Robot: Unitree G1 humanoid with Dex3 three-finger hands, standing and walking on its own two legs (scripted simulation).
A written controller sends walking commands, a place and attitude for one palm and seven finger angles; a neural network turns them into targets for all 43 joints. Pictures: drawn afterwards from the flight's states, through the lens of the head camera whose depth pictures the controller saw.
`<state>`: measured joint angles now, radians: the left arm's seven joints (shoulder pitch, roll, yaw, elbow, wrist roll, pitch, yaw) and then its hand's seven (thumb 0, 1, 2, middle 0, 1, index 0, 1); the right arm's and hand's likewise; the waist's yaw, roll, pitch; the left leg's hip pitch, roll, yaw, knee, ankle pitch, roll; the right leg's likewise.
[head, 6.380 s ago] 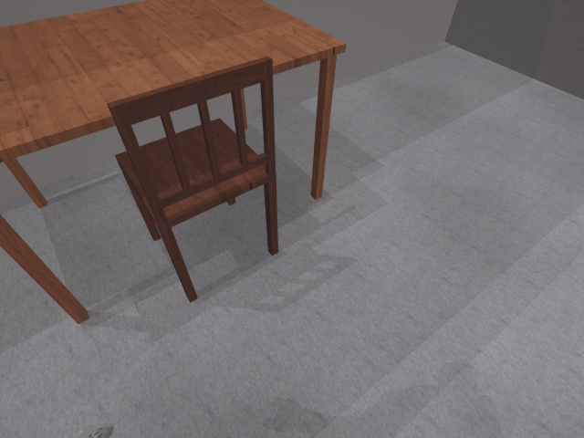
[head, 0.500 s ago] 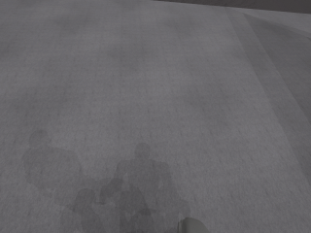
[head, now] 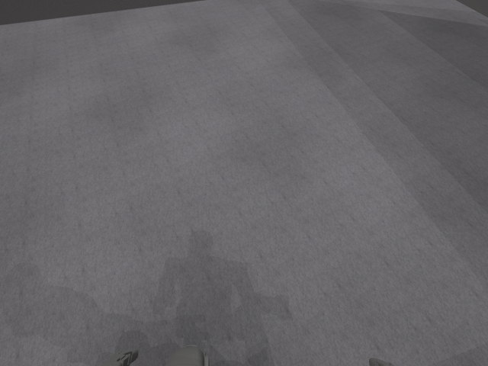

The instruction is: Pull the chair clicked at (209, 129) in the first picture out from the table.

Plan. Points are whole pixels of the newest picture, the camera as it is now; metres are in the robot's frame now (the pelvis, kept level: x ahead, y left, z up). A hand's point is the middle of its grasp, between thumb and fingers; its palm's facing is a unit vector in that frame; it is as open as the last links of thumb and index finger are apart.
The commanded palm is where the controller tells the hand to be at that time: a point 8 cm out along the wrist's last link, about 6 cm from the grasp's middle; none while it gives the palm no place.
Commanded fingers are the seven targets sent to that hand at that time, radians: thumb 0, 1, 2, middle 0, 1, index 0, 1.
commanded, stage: turn to face it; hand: left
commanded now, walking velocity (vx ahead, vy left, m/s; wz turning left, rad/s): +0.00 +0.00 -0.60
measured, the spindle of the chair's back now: out of the picture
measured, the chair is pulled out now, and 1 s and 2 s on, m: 0.00 0.00 0.00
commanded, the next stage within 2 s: none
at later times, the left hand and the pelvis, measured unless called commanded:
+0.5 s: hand out of the picture +0.14 +0.21 -0.16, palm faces -0.27 -0.94 -0.22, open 7.4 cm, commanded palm none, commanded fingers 0.00 0.90 0.90 -0.20 -0.30 -0.20 -0.30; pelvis +0.00 +0.03 +0.00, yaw -18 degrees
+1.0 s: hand (184, 335) +0.20 +0.14 -0.17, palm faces -0.53 -0.82 -0.21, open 7.4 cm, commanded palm none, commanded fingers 0.00 0.90 0.90 -0.20 -0.30 -0.20 -0.30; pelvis +0.01 +0.02 -0.01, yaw -35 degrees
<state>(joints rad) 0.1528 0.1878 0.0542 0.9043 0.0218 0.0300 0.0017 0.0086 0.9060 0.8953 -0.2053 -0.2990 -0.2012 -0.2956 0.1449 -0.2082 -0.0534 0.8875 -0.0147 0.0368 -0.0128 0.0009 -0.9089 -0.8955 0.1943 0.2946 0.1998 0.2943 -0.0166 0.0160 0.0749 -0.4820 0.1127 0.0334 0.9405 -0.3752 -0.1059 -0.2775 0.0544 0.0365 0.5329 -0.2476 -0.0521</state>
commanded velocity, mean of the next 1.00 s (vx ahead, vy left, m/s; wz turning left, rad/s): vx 0.00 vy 0.00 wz -0.60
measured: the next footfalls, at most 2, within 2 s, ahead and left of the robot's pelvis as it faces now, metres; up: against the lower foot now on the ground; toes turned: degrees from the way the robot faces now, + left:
left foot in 0.12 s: +0.07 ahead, +0.14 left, +0.00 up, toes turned +1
right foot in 0.58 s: -0.02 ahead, -0.11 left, +0.00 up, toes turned -27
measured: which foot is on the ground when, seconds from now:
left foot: up 0.00-0.10, down 0.12-0.58, up 0.60-0.98, down 1.00-1.00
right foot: down 0.00-0.14, up 0.16-0.56, down 0.58-1.00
